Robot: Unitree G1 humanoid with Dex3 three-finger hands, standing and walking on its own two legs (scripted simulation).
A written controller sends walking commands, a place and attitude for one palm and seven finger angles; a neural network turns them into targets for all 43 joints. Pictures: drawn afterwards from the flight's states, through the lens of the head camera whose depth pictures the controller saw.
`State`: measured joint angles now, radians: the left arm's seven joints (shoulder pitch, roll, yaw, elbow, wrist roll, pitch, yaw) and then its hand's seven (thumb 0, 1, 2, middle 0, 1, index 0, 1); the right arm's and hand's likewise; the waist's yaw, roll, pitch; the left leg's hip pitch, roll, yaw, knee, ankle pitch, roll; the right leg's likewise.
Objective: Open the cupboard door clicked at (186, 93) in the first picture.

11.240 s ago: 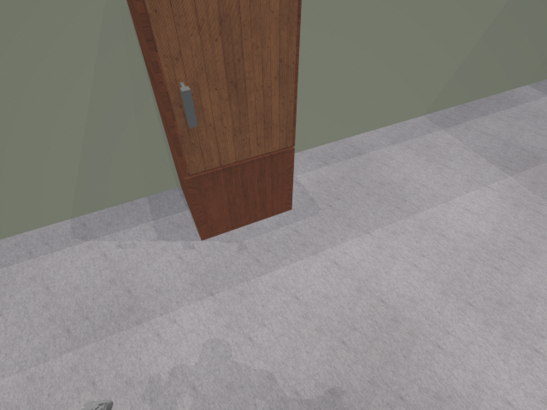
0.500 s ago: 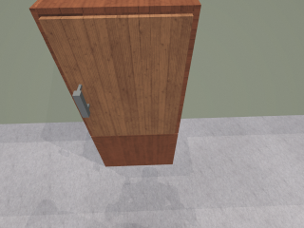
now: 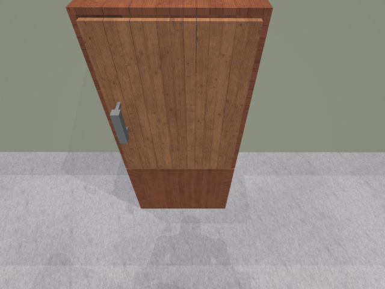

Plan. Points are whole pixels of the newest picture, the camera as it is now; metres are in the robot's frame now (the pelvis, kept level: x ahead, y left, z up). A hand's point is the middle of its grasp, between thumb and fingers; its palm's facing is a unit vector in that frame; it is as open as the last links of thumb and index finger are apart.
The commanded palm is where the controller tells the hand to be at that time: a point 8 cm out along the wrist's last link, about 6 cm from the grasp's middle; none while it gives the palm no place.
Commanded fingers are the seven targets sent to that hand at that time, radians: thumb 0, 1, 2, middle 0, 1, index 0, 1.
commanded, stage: come to a stop and stand still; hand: left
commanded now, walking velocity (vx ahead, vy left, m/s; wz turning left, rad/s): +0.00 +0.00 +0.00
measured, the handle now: (121, 122) +0.58 +0.28 -0.04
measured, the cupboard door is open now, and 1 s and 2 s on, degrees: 0 0 0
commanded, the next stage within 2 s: look again from close up in 1.18 s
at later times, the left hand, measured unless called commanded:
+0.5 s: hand out of the picture +0.05 +0.20 -0.16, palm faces -0.04 -0.97 -0.23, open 7.4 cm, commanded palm none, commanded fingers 0.00 0.90 0.90 -0.20 -0.30 -0.20 -0.30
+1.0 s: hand out of the picture +0.06 +0.16 -0.16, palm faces -0.02 -0.98 -0.22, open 7.3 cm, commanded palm none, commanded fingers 0.00 0.90 0.90 -0.20 -0.30 -0.20 -0.30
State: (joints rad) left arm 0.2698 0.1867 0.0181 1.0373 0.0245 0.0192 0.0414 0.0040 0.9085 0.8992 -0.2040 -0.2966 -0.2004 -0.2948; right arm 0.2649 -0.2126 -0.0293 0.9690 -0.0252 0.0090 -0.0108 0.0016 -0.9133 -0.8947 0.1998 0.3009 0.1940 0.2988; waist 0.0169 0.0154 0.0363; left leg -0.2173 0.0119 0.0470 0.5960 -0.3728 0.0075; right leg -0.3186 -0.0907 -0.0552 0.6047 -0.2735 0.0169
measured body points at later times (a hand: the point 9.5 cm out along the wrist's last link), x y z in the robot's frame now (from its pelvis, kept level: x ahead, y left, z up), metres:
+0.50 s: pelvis +0.02 +0.02 +0.01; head +0.03 +0.00 +0.46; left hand +0.05 +0.25 -0.14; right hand +0.01 -0.21 -0.16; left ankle -0.03 +0.11 -0.73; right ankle +0.03 -0.15 -0.73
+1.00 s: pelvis +0.03 -0.02 +0.01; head +0.04 -0.03 +0.46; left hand +0.06 +0.21 -0.14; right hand +0.03 -0.25 -0.16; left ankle -0.03 +0.11 -0.73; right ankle +0.03 -0.15 -0.73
